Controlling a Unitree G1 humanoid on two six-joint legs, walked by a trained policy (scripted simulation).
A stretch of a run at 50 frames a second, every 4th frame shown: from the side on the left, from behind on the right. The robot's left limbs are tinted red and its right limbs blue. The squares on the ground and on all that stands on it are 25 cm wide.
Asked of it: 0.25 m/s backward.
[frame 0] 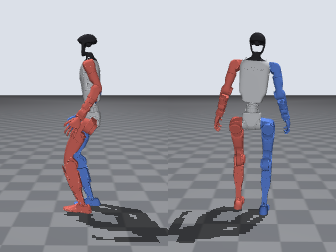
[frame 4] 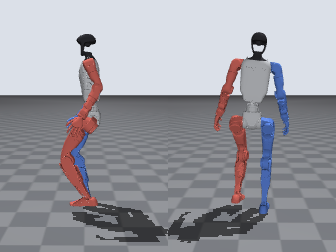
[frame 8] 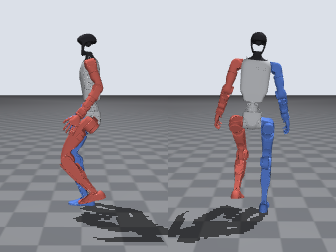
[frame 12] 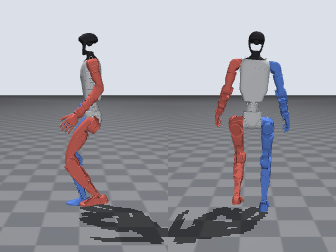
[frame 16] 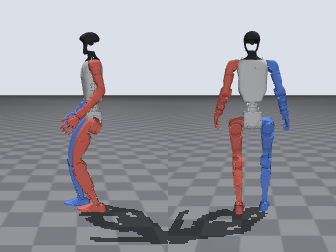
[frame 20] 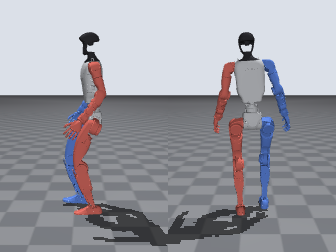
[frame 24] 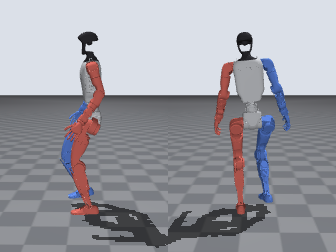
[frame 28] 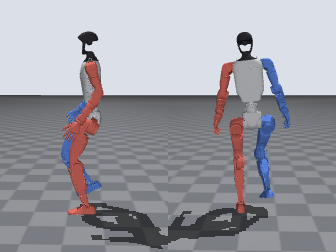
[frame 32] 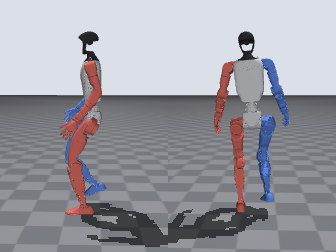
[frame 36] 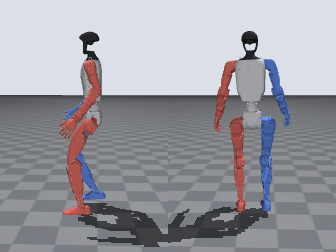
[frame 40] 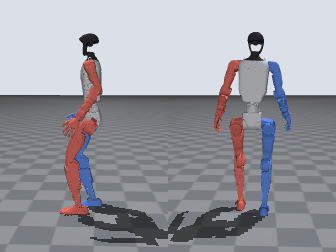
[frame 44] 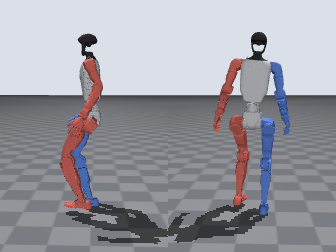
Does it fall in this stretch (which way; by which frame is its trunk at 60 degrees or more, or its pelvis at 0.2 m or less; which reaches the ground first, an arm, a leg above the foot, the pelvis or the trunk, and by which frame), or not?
no
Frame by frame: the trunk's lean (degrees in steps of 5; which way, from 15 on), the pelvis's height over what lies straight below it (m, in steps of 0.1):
0: 5, 0.8
4: 10, 0.8
8: 5, 0.8
12: 5, 0.8
16: 5, 0.8
20: 5, 0.8
24: 10, 0.8
28: 5, 0.8
32: 5, 0.8
36: 5, 0.8
40: 5, 0.8
44: 5, 0.8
